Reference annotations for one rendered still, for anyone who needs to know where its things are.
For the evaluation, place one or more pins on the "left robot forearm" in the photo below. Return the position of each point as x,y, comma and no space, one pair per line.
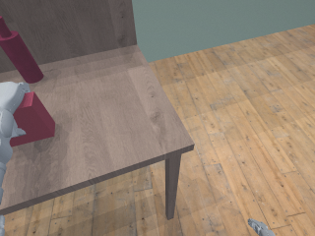
6,152

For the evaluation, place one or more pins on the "table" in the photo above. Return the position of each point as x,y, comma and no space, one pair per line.
111,114

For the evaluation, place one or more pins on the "robot right hand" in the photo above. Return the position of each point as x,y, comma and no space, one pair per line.
260,227

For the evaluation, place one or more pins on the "robot left hand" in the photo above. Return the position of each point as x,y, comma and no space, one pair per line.
11,96

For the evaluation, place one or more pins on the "sponge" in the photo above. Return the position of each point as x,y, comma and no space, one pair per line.
32,117

